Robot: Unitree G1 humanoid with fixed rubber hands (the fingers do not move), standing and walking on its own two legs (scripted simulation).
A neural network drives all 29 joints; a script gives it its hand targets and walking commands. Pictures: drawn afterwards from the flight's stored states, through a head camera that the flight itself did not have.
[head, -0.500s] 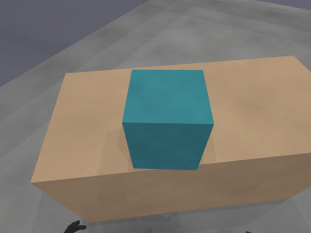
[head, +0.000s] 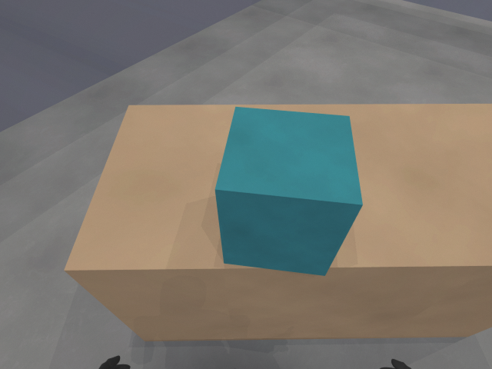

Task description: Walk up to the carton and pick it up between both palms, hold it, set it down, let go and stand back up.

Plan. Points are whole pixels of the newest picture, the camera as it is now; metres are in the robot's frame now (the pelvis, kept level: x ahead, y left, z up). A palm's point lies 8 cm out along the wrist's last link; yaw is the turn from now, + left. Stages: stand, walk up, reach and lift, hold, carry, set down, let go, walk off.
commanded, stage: walk up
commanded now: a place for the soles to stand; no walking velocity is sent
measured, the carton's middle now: (282, 194) +0.42 -0.05 +0.01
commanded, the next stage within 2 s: reach and lift in 0.12 s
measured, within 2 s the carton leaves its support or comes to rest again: neither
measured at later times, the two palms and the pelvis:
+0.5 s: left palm (125, 342) +0.17 +0.22 -0.07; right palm out of the picture +0.11 -0.26 -0.08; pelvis -0.01 -0.02 +0.00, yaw -6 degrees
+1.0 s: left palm (116, 331) +0.18 +0.22 -0.05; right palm (404, 360) +0.15 -0.23 -0.06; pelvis +0.01 +0.00 +0.01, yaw -8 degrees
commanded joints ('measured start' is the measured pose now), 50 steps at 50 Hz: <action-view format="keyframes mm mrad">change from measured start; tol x8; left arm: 1 1 154 48 -94 1 -22 7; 6 11 159 51 -86 -2 -19 8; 7 -474 239 100 -264 21 133 25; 11 -289 148 88 -359 -5 293 35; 15 -81 127 127 -472 -9 278 45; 18 11 124 156 -416 9 261 35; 23 -100 140 163 -307 12 264 27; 27 -213 147 167 -389 1 236 36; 50 -2 28 52 -451 -99 -105 48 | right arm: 1 23 -156 -56 -86 1 -26 -10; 6 5 -159 -58 -86 -2 -23 -11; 7 -497 -49 -130 79 -118 -150 -6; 17 -191 -116 -63 140 13 -288 36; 28 -276 25 -33 -170 -27 -187 14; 50 -163 -20 -60 -172 59 -375 20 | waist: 1 1 11 -49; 8 -39 46 7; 15 -10 21 -286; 25 72 -14 65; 50 48 -13 -81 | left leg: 1 -88 83 -96 -107 249 43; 6 -121 64 -92 -99 179 42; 7 -270 111 175 -25 10 -50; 9 -455 131 203 -49 -139 -27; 16 37 78 213 -51 442 -46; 28 -106 42 289 -277 15 9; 50 162 56 229 -243 494 -67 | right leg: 1 96 -85 97 -76 86 -77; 6 82 -99 100 -103 12 -81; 7 -117 43 68 92 -71 -58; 10 84 55 52 166 -8 -41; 18 216 96 81 -73 369 -29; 27 223 61 155 -205 -88 -17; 50 233 123 130 -247 256 -50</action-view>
